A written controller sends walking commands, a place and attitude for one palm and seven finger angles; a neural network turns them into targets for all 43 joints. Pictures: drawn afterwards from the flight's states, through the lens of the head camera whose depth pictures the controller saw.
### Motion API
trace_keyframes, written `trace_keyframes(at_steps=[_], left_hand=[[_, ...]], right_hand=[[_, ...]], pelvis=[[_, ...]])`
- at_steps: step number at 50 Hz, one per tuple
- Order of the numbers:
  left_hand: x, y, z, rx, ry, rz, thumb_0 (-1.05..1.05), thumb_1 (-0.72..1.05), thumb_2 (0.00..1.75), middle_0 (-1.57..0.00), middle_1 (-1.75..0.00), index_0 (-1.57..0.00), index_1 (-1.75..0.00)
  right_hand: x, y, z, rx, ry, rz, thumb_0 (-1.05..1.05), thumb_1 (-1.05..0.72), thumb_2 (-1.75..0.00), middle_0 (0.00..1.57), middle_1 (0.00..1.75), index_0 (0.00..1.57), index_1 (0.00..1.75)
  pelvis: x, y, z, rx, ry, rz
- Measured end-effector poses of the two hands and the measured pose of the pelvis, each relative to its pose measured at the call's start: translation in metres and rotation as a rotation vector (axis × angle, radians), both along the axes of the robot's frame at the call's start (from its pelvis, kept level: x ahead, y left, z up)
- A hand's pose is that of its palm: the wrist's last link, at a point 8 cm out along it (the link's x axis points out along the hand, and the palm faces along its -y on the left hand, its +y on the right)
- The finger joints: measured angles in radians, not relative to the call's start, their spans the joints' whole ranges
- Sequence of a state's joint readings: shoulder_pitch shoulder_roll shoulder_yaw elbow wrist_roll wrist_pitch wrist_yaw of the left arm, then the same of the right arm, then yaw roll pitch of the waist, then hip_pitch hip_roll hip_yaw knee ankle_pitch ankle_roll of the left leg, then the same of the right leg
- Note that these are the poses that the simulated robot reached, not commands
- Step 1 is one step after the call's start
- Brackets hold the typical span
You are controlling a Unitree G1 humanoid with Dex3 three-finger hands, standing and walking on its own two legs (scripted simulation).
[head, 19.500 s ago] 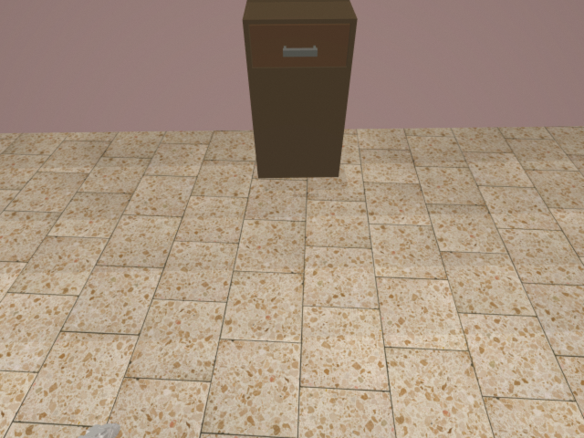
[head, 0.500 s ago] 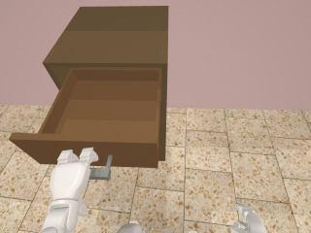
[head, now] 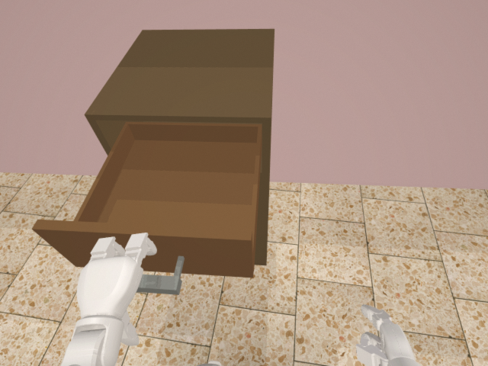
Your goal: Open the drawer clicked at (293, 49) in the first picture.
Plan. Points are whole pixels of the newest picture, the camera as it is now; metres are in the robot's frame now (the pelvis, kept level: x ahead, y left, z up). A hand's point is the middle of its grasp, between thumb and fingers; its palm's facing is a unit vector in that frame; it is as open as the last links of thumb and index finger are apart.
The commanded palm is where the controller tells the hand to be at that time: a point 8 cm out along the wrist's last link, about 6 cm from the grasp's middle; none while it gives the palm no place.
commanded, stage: lift the hand off the handle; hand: left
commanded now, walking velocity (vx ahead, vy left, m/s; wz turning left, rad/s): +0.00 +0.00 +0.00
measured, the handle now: (146, 271) +0.28 +0.22 -0.04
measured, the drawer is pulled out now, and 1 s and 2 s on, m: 0.29 0.29 0.29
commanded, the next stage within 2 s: draw the hand back to the body in 1.48 s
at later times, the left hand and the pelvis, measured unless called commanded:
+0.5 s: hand (121, 281) +0.24 +0.22 +0.03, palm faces +0.02 -0.12 -0.99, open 13.6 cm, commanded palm +0.21 +0.23 +0.09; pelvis +0.00 +0.00 +0.01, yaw +0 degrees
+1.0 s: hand (106, 274) +0.23 +0.22 +0.07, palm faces +0.06 -0.12 -0.99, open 13.8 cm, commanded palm +0.21 +0.22 +0.13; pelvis +0.00 +0.00 +0.02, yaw +0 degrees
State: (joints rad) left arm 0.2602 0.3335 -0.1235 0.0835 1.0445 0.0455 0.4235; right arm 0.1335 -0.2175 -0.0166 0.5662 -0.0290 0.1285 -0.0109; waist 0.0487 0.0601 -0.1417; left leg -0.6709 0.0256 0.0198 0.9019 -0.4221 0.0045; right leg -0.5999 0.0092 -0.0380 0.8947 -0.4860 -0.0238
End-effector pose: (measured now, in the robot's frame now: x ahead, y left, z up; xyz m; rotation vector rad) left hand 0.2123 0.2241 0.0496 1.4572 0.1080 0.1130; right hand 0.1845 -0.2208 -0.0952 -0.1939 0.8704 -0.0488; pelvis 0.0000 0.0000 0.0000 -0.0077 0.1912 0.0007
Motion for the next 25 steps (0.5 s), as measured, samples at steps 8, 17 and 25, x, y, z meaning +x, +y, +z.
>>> trace_keyframes(at_steps=[8, 17, 25], left_hand=[[-0.003, 0.004, 0.013, 0.002, -0.010, 0.012, 0.00, -0.49, 0.30, -0.32, -1.20, -0.32, -1.20], [0.000, 0.002, 0.024, -0.003, -0.007, -0.008, 0.00, -0.49, 0.30, -0.32, -1.20, -0.33, -1.20], [0.002, 0.002, 0.033, -0.006, -0.006, -0.014, 0.00, -0.49, 0.30, -0.32, -1.20, -0.36, -1.21]], right_hand=[[0.002, -0.002, 0.003, 0.004, 0.003, 0.002, 0.01, -0.91, -0.90, 0.20, 0.30, 0.20, 0.30], [0.001, -0.007, 0.007, -0.004, 0.003, 0.000, 0.01, -0.91, -0.90, 0.20, 0.30, 0.20, 0.30], [0.002, -0.007, 0.010, 0.003, -0.007, -0.004, 0.01, -0.91, -0.90, 0.20, 0.30, 0.20, 0.30]], pelvis=[[0.003, -0.002, 0.004, 0.002, -0.012, 0.000], [0.004, -0.003, 0.008, 0.005, -0.026, 0.002], [0.005, -0.004, 0.012, 0.007, -0.039, 0.002]])
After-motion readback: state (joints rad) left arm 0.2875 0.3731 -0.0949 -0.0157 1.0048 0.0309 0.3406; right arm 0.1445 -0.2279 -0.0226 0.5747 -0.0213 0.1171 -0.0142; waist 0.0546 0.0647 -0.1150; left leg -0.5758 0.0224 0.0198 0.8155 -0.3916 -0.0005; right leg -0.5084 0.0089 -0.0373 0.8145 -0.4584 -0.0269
